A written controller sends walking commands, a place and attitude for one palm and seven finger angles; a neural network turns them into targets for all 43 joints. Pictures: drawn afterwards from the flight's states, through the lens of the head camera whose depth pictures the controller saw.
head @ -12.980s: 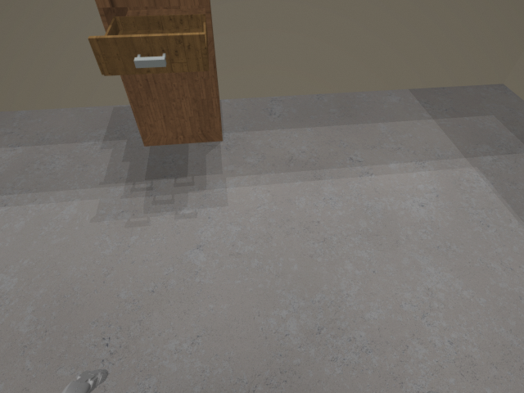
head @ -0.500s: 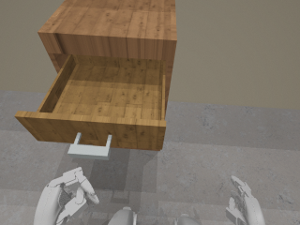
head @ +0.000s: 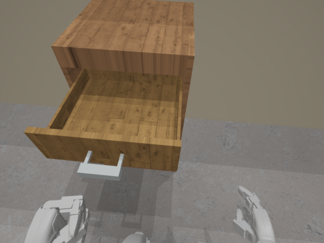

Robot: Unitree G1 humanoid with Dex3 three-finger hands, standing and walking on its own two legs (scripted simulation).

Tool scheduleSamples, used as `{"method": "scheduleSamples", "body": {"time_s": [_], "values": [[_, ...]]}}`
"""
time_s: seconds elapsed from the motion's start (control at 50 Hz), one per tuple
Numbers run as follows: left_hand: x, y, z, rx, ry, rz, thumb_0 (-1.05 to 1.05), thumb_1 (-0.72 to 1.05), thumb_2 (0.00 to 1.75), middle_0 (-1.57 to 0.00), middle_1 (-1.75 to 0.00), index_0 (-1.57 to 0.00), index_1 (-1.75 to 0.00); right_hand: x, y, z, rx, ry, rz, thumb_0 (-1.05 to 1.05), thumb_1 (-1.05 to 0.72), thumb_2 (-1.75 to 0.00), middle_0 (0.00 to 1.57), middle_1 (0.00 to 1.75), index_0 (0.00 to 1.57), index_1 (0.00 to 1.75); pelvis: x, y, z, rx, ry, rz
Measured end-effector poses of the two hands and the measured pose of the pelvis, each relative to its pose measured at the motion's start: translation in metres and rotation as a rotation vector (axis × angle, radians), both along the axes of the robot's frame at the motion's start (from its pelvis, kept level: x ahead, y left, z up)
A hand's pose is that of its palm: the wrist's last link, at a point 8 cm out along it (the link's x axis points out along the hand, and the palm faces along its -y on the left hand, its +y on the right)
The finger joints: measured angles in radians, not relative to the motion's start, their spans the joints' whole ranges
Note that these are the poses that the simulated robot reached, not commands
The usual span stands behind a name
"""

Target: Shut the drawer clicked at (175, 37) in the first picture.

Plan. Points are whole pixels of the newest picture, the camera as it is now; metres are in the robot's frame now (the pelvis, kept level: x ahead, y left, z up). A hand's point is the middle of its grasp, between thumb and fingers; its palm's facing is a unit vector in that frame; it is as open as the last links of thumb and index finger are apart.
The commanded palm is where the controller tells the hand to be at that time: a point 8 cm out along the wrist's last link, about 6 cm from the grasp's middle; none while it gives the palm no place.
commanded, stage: raise the hand and make a fist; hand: left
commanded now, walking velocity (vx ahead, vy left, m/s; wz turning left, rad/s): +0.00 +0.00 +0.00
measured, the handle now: (103, 163) +0.32 +0.20 -0.02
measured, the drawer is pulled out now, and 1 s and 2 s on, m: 0.29 0.29 0.29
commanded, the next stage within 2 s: bring the fist close to the handle in 0.36 s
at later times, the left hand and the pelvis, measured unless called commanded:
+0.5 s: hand (80, 231) +0.14 +0.17 +0.07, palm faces +0.01 -1.00 -0.08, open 3.3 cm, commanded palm +0.10 +0.23 +0.08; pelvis +0.00 -0.02 +0.00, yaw +0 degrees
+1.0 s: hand (89, 221) +0.17 +0.17 +0.03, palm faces -0.02 -1.00 -0.04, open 3.3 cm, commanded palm +0.14 +0.23 +0.03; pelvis -0.01 +0.00 -0.02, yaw +0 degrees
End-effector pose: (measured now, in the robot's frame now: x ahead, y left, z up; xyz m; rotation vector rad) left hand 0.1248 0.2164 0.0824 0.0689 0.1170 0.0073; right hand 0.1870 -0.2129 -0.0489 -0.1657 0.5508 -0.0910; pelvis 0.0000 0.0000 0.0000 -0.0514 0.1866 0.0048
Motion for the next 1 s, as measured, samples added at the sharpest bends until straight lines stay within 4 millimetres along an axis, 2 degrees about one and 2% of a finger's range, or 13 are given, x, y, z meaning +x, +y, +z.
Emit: {"method": "scheduleSamples", "body": {"time_s": [0.08, 0.24, 0.36, 0.48, 0.66, 0.82, 1.0], "values": [[-0.001, 0.000, 0.003, 0.003, -0.009, 0.007, 0.02, 0.90, 0.90, -1.40, -1.59, -1.39, -1.59, -0.007, -0.011, -0.002, -0.009, 0.014, -0.027, 0.01, -0.90, -0.90, 0.21, 0.30, 0.20, 0.30, 0.001, -0.002, 0.001, 0.002, -0.002, 0.000], [-0.001, -0.007, -0.005, 0.001, 0.013, -0.019, 0.02, 0.90, 0.90, -1.40, -1.60, -1.39, -1.60, -0.013, -0.027, -0.004, -0.025, 0.015, -0.056, 0.01, -0.90, -0.90, 0.20, 0.30, 0.20, 0.30, -0.001, -0.009, 0.000, 0.009, 0.001, -0.003], [-0.003, 0.001, 0.002, 0.023, -0.017, 0.014, 0.02, 0.89, 0.89, -1.40, -1.60, -1.39, -1.60, -0.010, -0.029, -0.004, -0.013, 0.006, -0.064, 0.01, -0.90, -0.90, 0.20, 0.30, 0.20, 0.30, 0.000, -0.013, 0.001, 0.009, -0.003, -0.002], [-0.006, 0.003, -0.001, 0.016, 0.001, 0.011, 0.02, 0.90, 0.89, -1.40, -1.60, -1.39, -1.60, -0.003, -0.026, -0.002, -0.003, -0.013, -0.051, 0.01, -0.90, -0.90, 0.20, 0.30, 0.20, 0.30, 0.000, -0.015, 0.002, 0.008, -0.006, 0.002], [0.001, 0.006, -0.021, -0.013, 0.002, 0.000, 0.02, 0.89, 0.89, -1.40, -1.60, -1.40, -1.60, -0.001, -0.026, -0.006, -0.032, -0.015, -0.025, 0.01, -0.90, -0.90, 0.20, 0.30, 0.20, 0.30, -0.004, -0.015, -0.004, 0.003, 0.014, 0.004], [0.015, 0.005, -0.036, -0.023, -0.018, -0.032, 0.02, 0.90, 0.90, -1.40, -1.60, -1.39, -1.60, -0.009, -0.026, -0.018, -0.046, 0.019, -0.036, 0.01, -0.90, -0.90, 0.20, 0.30, 0.20, 0.30, -0.008, -0.011, -0.013, 0.000, 0.040, -0.002], [0.021, 0.010, -0.053, -0.030, -0.015, -0.023, 0.02, 0.90, 0.90, -1.40, -1.60, -1.39, -1.60, -0.018, -0.020, -0.032, -0.056, 0.053, -0.037, 0.01, -0.90, -0.90, 0.20, 0.30, 0.20, 0.30, -0.013, -0.004, -0.024, -0.005, 0.071, -0.007]]}}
